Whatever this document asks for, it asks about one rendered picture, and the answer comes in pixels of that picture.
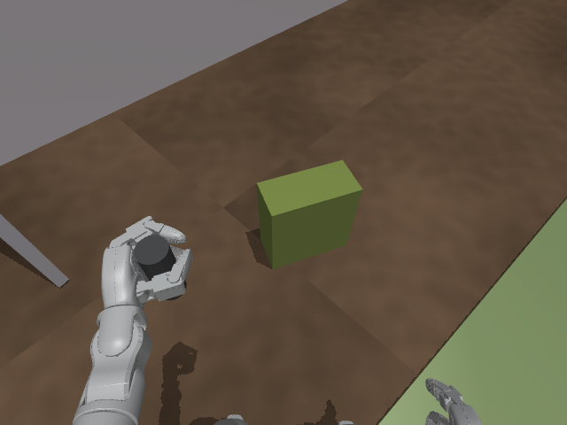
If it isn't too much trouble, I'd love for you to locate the right robot hand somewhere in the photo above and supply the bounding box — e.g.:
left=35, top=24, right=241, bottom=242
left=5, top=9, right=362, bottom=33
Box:
left=425, top=378, right=482, bottom=425

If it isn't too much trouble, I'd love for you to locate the left robot arm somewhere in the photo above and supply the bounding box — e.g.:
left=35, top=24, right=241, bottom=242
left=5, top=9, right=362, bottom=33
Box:
left=73, top=305, right=151, bottom=425

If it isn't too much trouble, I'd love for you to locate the left robot hand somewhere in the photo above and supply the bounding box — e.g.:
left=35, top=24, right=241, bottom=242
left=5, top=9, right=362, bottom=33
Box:
left=101, top=216, right=193, bottom=310

